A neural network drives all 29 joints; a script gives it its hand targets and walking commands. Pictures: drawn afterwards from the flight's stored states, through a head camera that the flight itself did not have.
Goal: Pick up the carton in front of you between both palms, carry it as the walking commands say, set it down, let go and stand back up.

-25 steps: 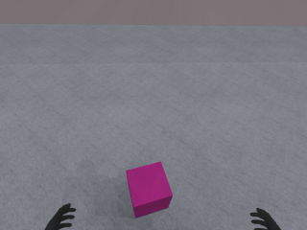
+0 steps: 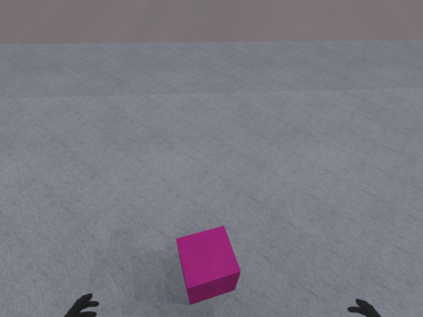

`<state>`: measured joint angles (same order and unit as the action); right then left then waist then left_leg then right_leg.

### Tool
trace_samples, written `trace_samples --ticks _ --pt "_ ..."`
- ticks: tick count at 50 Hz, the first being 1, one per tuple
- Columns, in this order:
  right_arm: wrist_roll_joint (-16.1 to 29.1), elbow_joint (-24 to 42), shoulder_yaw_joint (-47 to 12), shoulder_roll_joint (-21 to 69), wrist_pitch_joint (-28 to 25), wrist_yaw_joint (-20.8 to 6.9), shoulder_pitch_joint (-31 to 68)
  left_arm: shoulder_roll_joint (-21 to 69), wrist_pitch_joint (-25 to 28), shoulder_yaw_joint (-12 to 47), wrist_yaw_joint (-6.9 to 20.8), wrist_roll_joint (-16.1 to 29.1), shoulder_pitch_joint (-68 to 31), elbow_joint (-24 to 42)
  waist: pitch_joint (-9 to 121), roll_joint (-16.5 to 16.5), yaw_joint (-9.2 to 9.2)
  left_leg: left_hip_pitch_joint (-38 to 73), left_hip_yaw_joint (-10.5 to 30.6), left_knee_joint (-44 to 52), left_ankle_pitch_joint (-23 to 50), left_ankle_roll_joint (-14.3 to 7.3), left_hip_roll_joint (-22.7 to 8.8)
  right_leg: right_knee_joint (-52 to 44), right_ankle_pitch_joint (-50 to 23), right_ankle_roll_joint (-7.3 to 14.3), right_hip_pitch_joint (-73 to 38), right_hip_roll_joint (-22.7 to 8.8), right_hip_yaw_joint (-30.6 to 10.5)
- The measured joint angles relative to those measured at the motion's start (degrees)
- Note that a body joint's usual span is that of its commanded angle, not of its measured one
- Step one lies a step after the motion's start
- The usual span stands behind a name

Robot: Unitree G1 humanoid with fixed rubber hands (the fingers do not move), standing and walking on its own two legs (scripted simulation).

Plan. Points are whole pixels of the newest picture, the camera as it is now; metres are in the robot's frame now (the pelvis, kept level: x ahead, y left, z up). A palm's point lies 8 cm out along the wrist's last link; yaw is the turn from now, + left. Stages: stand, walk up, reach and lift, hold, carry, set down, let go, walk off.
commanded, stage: stand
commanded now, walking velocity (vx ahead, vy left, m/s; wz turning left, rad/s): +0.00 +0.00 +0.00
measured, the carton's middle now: (206, 265) +0.44 +0.03 -0.65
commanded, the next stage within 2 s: none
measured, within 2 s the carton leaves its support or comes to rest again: neither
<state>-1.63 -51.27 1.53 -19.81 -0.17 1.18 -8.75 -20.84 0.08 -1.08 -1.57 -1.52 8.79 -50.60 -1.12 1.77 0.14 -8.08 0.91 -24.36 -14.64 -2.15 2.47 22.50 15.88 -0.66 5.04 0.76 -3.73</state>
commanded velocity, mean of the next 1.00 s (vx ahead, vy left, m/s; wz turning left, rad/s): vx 0.00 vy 0.00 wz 0.00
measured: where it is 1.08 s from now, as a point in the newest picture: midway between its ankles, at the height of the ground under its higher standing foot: outside the picture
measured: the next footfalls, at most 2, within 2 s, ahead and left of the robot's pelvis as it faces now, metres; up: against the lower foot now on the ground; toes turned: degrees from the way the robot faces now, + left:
none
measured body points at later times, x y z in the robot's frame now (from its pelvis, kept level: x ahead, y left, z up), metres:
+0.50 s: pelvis -0.02 +0.00 +0.00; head -0.02 +0.01 +0.45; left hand +0.08 +0.31 -0.12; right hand +0.09 -0.32 -0.10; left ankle -0.02 +0.09 -0.74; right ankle -0.04 -0.13 -0.74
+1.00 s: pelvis -0.02 +0.00 +0.01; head -0.02 +0.01 +0.45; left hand +0.08 +0.31 -0.12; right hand +0.08 -0.32 -0.10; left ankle -0.02 +0.10 -0.74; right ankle -0.04 -0.13 -0.74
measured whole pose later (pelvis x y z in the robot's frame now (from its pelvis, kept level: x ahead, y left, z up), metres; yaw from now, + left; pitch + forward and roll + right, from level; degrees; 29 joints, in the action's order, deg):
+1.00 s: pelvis -0.02 +0.00 +0.01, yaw +0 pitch -2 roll +0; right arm -0.8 -59.4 0.4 -21.8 -0.8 0.6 -6.2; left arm -22.6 0.7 -0.1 -0.8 -1.0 7.4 -58.7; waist -1.8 1.1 0.1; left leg -7.0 1.5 -19.8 -10.4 -1.6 2.0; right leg 18.1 11.8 -0.5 3.9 0.8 -3.4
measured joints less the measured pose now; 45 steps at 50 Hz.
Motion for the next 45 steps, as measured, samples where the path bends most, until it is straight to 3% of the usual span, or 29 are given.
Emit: trace_samples --ticks 45 --pt "0.76 -7.76 -1.04 -1.88 -0.6 -0.53 2.34 -1.66 0.6 0.87 0.77 0.44 -1.22 -7.67 -0.69 -0.67 -0.03 1.03 0.55 4.38 4.07 0.51 -0.44 -4.29 -3.96 0.18 -1.05 0.07 0.31"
